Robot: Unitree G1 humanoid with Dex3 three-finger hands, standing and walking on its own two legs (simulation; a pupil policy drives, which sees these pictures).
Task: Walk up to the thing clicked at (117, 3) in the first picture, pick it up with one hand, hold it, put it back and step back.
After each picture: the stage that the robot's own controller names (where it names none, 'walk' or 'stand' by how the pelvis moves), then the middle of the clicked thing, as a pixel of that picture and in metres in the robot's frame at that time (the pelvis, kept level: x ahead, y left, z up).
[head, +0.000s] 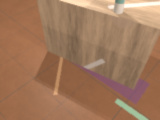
stand; out of the picture +1.07 -0.20 +0.03
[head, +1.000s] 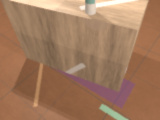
walk; out of the picture +0.95 +0.05 +0.06
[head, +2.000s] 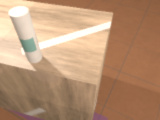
walk; (27, 37) +0.54 +0.30 +0.05
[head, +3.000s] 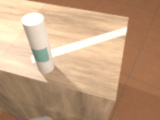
stand; (40, 46) +0.48 +0.20 +0.06
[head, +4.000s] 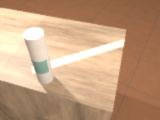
stand; (40, 58) +0.46 +0.21 +0.03
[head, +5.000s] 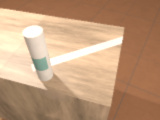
stand; (40, 56) +0.48 +0.22 +0.03
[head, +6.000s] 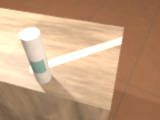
stand; (37, 58) +0.46 +0.22 +0.03
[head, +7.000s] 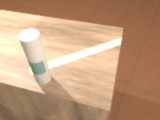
stand; (37, 59) +0.46 +0.22 +0.03
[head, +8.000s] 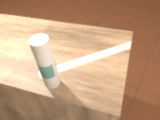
rise first; (46, 63) +0.44 +0.21 +0.03
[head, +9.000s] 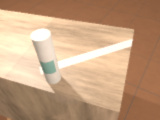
go down; (47, 59) +0.46 +0.21 +0.03
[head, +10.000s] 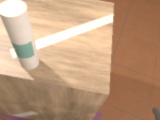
go down; (23, 40) +0.47 +0.19 +0.07
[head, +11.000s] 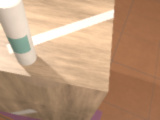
go down; (18, 34) +0.48 +0.20 +0.09
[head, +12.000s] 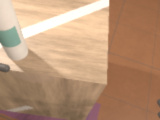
close in; (6, 26) +0.48 +0.20 +0.12
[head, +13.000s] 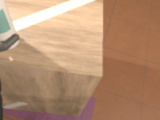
close; out of the picture +0.52 +0.21 +0.13
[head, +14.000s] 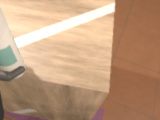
lift; (1, 45) +0.42 +0.23 +0.11
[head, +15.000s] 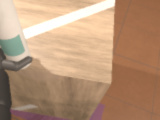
lift; (9, 34) +0.44 +0.20 +0.12
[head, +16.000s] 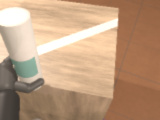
lift; (24, 56) +0.37 +0.18 +0.14
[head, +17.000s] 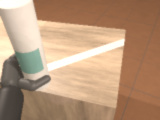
hold; (29, 50) +0.33 +0.17 +0.23
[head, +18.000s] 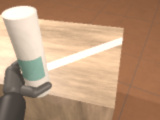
hold; (31, 58) +0.33 +0.16 +0.20
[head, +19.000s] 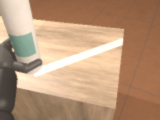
crouch; (22, 34) +0.38 +0.19 +0.24
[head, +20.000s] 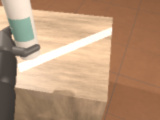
lower; (21, 20) +0.47 +0.18 +0.20
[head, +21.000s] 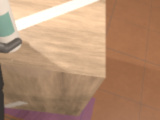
lower; out of the picture +0.50 +0.21 +0.13
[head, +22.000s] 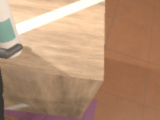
lower; out of the picture +0.49 +0.20 +0.13
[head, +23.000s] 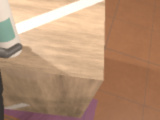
lower; out of the picture +0.49 +0.20 +0.13
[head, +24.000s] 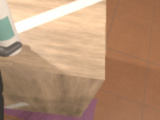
lower; out of the picture +0.49 +0.21 +0.13
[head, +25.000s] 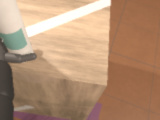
open; (11, 29) +0.47 +0.19 +0.12
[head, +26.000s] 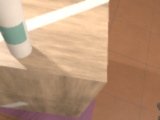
sink last; (11, 22) +0.47 +0.18 +0.12
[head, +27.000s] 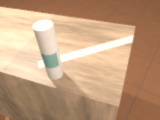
sink last; (50, 52) +0.47 +0.19 +0.08
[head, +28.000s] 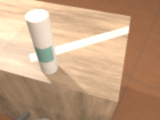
stand; (44, 46) +0.46 +0.18 +0.09
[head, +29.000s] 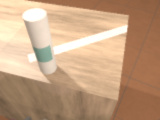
stand; (42, 45) +0.46 +0.18 +0.10
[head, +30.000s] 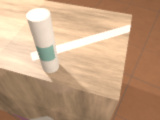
stand; (45, 44) +0.46 +0.18 +0.09
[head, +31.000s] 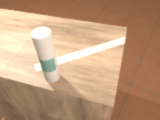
walk; (47, 57) +0.47 +0.19 +0.03
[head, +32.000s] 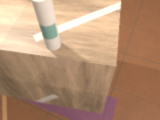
walk; (48, 24) +0.57 +0.19 +0.05
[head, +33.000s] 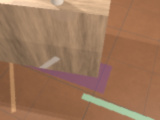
walk; out of the picture +0.87 +0.18 +0.06
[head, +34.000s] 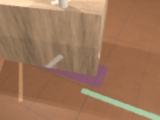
stand; out of the picture +1.11 +0.22 +0.05
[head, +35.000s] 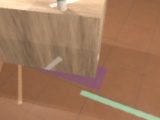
stand; out of the picture +1.10 +0.21 +0.03
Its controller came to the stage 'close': yes
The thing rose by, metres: 0.19
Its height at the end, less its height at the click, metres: +0.00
